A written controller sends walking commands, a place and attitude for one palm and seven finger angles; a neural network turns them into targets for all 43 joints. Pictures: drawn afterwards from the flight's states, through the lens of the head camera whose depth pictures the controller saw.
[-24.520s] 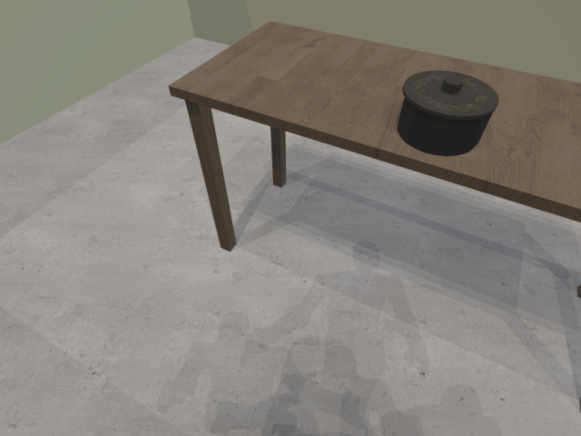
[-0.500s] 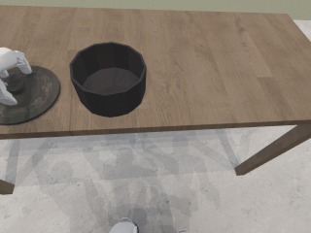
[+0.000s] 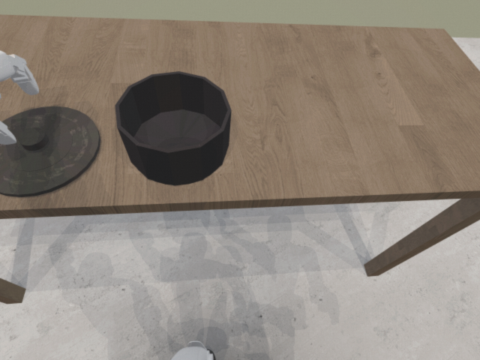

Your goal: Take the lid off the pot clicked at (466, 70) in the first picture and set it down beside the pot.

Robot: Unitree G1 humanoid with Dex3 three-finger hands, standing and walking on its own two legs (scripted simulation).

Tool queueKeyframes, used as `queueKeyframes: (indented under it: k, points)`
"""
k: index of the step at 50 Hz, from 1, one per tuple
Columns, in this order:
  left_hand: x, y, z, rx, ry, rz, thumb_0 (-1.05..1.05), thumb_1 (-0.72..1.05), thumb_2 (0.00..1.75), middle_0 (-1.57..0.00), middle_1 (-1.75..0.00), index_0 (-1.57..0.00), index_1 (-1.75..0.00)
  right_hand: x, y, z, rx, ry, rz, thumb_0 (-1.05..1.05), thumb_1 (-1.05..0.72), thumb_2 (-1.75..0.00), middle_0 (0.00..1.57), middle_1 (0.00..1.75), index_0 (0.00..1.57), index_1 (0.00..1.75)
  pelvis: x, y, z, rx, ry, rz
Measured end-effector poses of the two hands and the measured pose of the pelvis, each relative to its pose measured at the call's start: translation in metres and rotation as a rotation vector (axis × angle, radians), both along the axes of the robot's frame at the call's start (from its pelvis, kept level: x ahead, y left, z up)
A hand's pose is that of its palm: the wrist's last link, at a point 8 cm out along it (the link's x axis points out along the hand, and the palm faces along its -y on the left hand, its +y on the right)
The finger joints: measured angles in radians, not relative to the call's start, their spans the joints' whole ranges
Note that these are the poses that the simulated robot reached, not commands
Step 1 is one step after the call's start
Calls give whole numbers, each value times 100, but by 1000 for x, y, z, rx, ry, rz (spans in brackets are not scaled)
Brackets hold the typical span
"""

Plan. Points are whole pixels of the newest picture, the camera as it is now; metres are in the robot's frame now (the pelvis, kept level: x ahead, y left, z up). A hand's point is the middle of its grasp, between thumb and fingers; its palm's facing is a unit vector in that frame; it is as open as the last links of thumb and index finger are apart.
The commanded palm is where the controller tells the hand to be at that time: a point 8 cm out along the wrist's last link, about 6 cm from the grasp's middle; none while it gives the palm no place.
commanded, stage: raise the empty hand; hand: left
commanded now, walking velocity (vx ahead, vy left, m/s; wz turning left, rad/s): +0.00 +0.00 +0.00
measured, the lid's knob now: (33, 139) +0.47 +0.35 +0.05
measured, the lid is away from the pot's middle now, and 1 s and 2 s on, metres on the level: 0.24 0.24 0.24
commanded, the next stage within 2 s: draw the hand back to the body in 0.76 s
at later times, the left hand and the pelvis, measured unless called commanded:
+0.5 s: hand out of the picture +0.45 +0.36 +0.19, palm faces -0.32 -0.13 -0.94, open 11.0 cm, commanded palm +0.47 +0.35 +0.27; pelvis +0.00 +0.01 +0.01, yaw +1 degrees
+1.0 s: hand out of the picture +0.46 +0.35 +0.21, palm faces -0.29 -0.12 -0.95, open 11.0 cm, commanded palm +0.45 +0.34 +0.28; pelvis +0.00 +0.02 +0.01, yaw +1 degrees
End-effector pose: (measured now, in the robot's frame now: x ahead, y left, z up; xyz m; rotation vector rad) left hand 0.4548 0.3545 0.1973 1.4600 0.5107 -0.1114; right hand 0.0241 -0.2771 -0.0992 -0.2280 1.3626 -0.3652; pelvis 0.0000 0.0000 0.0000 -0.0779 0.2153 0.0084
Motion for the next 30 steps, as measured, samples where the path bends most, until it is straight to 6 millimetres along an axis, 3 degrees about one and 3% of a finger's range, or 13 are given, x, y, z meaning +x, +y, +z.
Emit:
queueKeyframes:
  k: [14, 30]
  points:
    - [0, -4, 33, 8, -47, -2, 0, -5, 74, -41, -78, -40, -78, 6, 12, 0, 38, -20, 12, 0, -90, -89, 21, 29, 20, 30, -1, 8, 5, 4, -25, 6]
    - [-3, 7, 64, 17, -68, 38, 0, -5, 74, -41, -78, -41, -78, 5, 14, 8, 30, -32, 22, 0, -90, -89, 21, 29, 20, 30, -2, 12, 9, 6, -43, 9]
